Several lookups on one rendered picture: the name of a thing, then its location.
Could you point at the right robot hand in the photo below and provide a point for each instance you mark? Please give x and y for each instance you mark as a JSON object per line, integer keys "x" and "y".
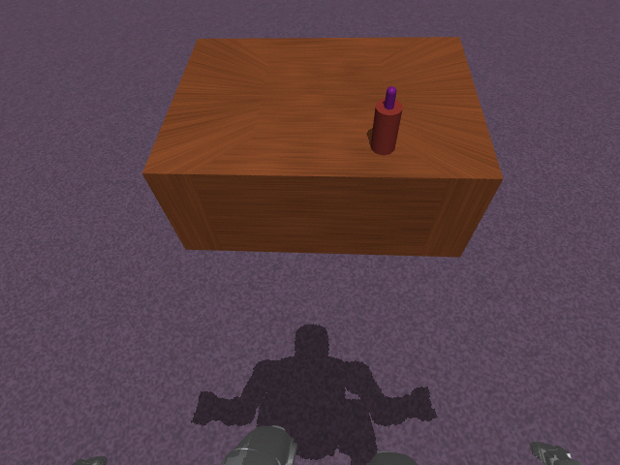
{"x": 551, "y": 455}

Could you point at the bottle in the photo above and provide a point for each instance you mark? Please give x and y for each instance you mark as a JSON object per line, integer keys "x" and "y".
{"x": 386, "y": 123}

